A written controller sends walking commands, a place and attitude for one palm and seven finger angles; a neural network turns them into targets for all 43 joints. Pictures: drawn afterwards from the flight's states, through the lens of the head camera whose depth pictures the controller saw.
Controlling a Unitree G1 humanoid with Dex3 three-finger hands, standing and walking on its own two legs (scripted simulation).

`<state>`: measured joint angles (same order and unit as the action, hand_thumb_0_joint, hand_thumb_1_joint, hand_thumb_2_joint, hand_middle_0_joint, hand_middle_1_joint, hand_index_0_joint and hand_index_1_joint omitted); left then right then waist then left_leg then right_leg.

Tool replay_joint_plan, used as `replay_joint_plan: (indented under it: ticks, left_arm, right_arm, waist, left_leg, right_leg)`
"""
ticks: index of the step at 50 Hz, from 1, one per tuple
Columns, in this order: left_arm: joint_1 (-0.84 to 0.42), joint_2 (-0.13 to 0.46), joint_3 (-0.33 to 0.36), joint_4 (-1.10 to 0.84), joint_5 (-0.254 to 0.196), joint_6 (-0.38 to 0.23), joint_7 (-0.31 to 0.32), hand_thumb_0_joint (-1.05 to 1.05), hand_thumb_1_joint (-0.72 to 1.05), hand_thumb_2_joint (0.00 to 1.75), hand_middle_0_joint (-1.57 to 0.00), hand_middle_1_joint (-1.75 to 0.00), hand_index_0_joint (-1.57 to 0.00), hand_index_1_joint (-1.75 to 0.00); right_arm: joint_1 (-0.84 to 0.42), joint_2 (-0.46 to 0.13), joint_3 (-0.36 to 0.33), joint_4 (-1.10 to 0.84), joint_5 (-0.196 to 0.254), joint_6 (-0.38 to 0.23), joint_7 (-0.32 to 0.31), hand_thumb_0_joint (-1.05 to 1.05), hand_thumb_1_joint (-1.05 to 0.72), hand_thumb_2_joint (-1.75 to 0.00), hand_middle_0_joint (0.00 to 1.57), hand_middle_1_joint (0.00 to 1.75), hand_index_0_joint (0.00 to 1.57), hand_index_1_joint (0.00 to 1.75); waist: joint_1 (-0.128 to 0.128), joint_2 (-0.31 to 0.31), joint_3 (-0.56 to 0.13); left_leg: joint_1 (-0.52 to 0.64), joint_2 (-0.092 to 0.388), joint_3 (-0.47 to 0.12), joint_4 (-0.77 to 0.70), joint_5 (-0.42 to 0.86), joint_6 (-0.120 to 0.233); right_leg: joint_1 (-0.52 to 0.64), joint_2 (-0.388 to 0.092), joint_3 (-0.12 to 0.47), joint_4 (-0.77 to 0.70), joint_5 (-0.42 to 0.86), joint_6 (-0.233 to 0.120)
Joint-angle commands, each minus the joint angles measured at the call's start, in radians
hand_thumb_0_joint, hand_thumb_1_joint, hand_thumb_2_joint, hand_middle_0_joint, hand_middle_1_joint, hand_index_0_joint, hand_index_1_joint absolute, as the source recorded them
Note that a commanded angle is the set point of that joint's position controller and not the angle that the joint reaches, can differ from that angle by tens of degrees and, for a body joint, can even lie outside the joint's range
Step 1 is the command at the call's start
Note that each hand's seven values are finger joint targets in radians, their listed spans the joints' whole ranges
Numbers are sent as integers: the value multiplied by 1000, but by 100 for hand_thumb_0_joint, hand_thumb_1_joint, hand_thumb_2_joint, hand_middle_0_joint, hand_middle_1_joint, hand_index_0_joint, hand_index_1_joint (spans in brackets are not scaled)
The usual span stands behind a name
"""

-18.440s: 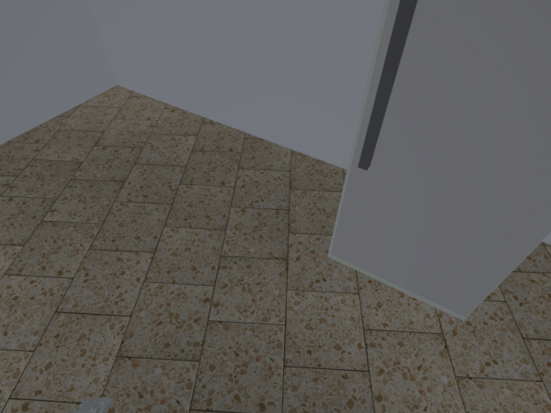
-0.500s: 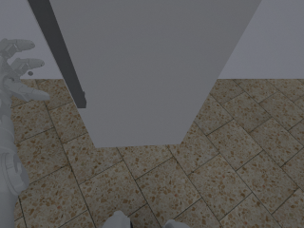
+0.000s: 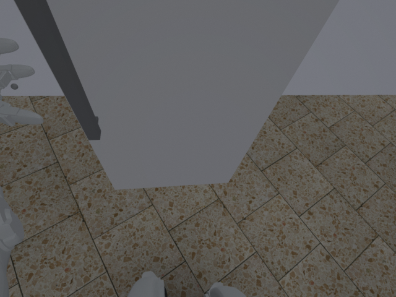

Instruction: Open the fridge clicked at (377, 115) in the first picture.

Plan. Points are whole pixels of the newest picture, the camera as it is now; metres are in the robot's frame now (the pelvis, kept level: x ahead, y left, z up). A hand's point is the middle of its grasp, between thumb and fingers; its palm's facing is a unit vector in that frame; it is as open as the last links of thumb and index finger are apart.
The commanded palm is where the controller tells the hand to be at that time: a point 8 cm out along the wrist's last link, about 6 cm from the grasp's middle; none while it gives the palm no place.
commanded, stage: move the hooked fingers beside the handle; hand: left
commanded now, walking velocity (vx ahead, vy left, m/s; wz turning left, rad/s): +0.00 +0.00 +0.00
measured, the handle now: (65, 59) +0.53 +0.23 +0.13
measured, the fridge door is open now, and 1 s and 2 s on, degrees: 0 0 0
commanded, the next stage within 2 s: feel for the door with the fingertips in 0.42 s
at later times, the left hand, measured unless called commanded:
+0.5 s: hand (18, 91) +0.46 +0.30 +0.11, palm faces +0.09 -1.00 -0.01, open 14.0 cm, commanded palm +0.44 +0.34 +0.11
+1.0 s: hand (46, 89) +0.47 +0.26 +0.11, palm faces +0.10 -1.00 +0.01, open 14.0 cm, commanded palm +0.45 +0.31 +0.11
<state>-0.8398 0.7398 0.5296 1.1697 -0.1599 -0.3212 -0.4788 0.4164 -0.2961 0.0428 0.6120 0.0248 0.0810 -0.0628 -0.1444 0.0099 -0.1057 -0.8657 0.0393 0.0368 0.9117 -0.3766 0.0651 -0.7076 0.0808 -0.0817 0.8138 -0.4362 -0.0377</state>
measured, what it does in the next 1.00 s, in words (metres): stands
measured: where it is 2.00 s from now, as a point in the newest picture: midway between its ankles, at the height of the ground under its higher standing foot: outside the picture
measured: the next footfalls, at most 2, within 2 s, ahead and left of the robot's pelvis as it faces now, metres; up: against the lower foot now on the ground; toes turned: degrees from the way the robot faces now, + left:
none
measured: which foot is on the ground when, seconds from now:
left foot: down 0.00-1.00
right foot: down 0.00-1.00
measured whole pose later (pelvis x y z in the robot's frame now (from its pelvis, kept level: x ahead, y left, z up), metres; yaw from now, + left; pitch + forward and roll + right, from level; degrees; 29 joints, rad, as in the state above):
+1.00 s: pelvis -0.01 +0.00 +0.00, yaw +1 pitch +16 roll -4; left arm -0.84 0.60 0.44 1.17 -0.14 -0.31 -0.33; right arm 0.39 -0.28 0.05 0.61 0.03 0.08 -0.04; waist -0.14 0.02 -0.11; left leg -0.81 0.03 0.04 0.90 -0.37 0.07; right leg -0.67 0.07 -0.08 0.83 -0.44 -0.04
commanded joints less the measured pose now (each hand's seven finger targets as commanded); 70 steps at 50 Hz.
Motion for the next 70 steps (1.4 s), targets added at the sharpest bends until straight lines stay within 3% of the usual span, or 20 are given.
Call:
replay_joint_plan:
  ticks: [1, 5, 8, 9, 11, 17, 18, 19, 23, 26, 29, 36, 41, 45, 50, 54, 58, 61, 64, 70]
  left_arm:
    - [-387, 262, -22, -176, -31, -24, -9, 0, -50, 30, -30, -120, -30, -120]
    - [-373, 274, -26, -129, -13, 14, 10, 0, -50, 30, -30, -120, -30, -120]
    - [-434, 235, -42, -235, -21, -39, 36, 0, -50, 30, -30, -120, -30, -120]
    - [-428, 283, 3, -238, -19, -59, 47, 0, -50, 30, -30, -120, -30, -120]
    - [-443, 271, 4, -257, -29, -88, 55, 0, -50, 30, -30, -120, -30, -120]
    - [-447, 266, -36, -129, 6, -38, 45, 0, -50, 30, -30, -120, -30, -120]
    - [-449, 250, -49, -148, 4, -40, 41, 0, -50, 30, -30, -120, -30, -120]
    - [-431, 302, -8, -158, 8, -43, 44, 0, -50, 30, -30, -120, -30, -120]
    - [-475, 244, -45, -185, -18, -66, 39, 0, -50, 30, -30, -120, -30, -120]
    - [-444, 293, -4, -164, -25, -68, 30, 0, -50, 30, -30, -120, -30, -120]
    - [-448, 203, -72, -183, -25, -64, 25, 0, -50, 30, -30, -120, -30, -120]
    - [-426, 155, -85, -207, -34, -36, 66, 0, -50, 30, -30, -120, -30, -120]
    - [-413, 144, -68, -274, -16, -65, 126, 0, -50, 30, -30, -120, -30, -120]
    - [-384, 171, -39, -247, -6, -68, 154, 0, -50, 30, -30, -120, -30, -120]
    - [-473, 229, -44, -160, 24, -47, 155, 0, -50, 30, -30, -120, -30, -120]
    - [-536, 222, -60, -195, 20, -83, 138, 0, -50, 30, -30, -120, -30, -120]
    - [-512, 182, -89, -123, -10, -70, 90, 0, -50, 30, -30, -120, -30, -120]
    - [-486, 224, -71, -61, -6, -20, 69, 0, -50, 30, -30, -120, -30, -120]
    - [-520, 298, -32, -87, 6, -12, 71, 0, -50, 30, -30, -120, -30, -120]
    - [-499, 306, -30, -57, 17, -3, 72, 0, -50, 30, -30, -120, -30, -120]
  right_arm:
    - [133, -192, -73, -52, 9, -10, -11, 0, -90, -90, 20, 30, 20, 30]
    - [127, -197, -70, -69, 10, -7, -17, 0, -90, -90, 20, 30, 20, 30]
    - [124, -191, -71, -77, 2, -17, -13, 0, -90, -90, 20, 30, 20, 30]
    - [129, -198, -76, -69, -2, -17, -11, 0, -90, -90, 20, 30, 20, 30]
    - [121, -194, -77, -65, 0, -20, -9, 0, -90, -90, 20, 30, 20, 30]
    - [112, -196, -65, -57, 10, -18, -16, 0, -90, -90, 20, 30, 20, 30]
    - [112, -192, -64, -62, 8, -23, -17, 0, -90, -90, 20, 30, 20, 30]
    - [118, -199, -65, -61, 5, -21, -19, 0, -90, -90, 20, 30, 20, 30]
    - [115, -192, -63, -59, 4, -25, -20, 0, -90, -90, 20, 30, 20, 30]
    - [117, -202, -68, -55, 7, -25, -22, 0, -90, -90, 20, 30, 20, 30]
    - [118, -190, -67, -49, 6, -27, -16, 0, -90, -90, 20, 30, 20, 30]
    - [119, -189, -74, -51, 5, -25, -7, 0, -90, -90, 20, 30, 20, 30]
    - [114, -177, -76, -55, -1, -31, 4, 0, -90, -90, 20, 30, 20, 30]
    - [105, -178, -76, -57, 3, -27, 8, 0, -90, -90, 20, 30, 20, 30]
    - [103, -182, -62, -54, 10, -24, -4, 0, -90, -90, 20, 30, 20, 30]
    - [114, -182, -65, -43, 6, -36, -9, 0, -90, -90, 20, 30, 20, 30]
    - [129, -185, -59, -30, 7, -39, -9, 0, -90, -90, 20, 30, 20, 30]
    - [134, -193, -59, -33, 14, -33, -14, 0, -90, -90, 20, 30, 20, 30]
    - [148, -196, -58, -37, 11, -28, -17, 0, -90, -90, 20, 30, 20, 30]
    - [164, -194, -58, -43, 9, -21, -14, 0, -90, -90, 20, 30, 20, 30]
  waist:
    - [8, 198, -398]
    - [6, 149, -322]
    - [4, 192, -380]
    - [18, 183, -423]
    - [12, 175, -445]
    - [-4, 162, -341]
    - [1, 191, -358]
    - [19, 192, -396]
    - [-10, 158, -374]
    - [5, 162, -410]
    - [-2, 196, -406]
    - [2, 150, -374]
    - [24, 183, -422]
    - [26, 134, -397]
    - [-7, 115, -306]
    - [-18, 166, -392]
    - [-35, 118, -384]
    - [-29, 100, -352]
    - [-22, 112, -387]
    - [-25, 128, -369]
  left_leg:
    - [579, 9, -135, -72, 468, -25]
    - [504, 2, -130, -90, 385, -17]
    - [588, 9, -150, -84, 440, -30]
    - [613, 14, -162, -81, 452, -37]
    - [625, 16, -161, -78, 451, -38]
    - [520, 7, -151, -96, 316, -26]
    - [540, 2, -147, -92, 342, -25]
    - [556, 6, -154, -91, 362, -31]
    - [561, 10, -158, -88, 347, -27]
    - [546, 6, -149, -84, 352, -27]
    - [588, 8, -153, -85, 373, -30]
    - [570, 9, -160, -104, 332, -27]
    - [611, 8, -160, -97, 395, -36]
    - [554, 5, -139, -97, 373, -29]
    - [440, -4, -122, -98, 267, -16]
    - [507, -1, -128, -77, 305, -20]
    - [479, -4, -125, -64, 320, -13]
    - [416, -8, -113, -65, 299, -7]
    - [394, -10, -106, -53, 319, -3]
    - [374, -8, -106, -43, 306, -5]
  right_leg:
    - [-52, 7, 41, -91, 327, 15]
    - [-51, -1, 44, -97, 293, 17]
    - [-83, 1, 37, -80, 284, 8]
    - [-76, 3, 38, -75, 280, 8]
    - [-62, 4, 43, -74, 285, 8]
    - [-78, -7, 46, -90, 220, 14]
    - [-71, -6, 48, -89, 234, 10]
    - [-60, -7, 45, -83, 241, 8]
    - [-81, -1, 42, -88, 227, 9]
    - [-47, -3, 50, -86, 247, 10]
    - [-82, -2, 44, -88, 246, 10]
    - [-77, -2, 36, -98, 217, 10]
    - [-56, -2, 38, -84, 253, 7]
    - [-12, -4, 46, -83, 277, 12]
    - [-2, -13, 66, -98, 248, 19]
    - [-19, -10, 73, -90, 262, 18]
    - [-6, -6, 74, -89, 292, 20]
    - [5, -12, 79, -96, 298, 26]
    - [32, -14, 88, -88, 327, 28]
    - [3, -11, 84, -85, 301, 28]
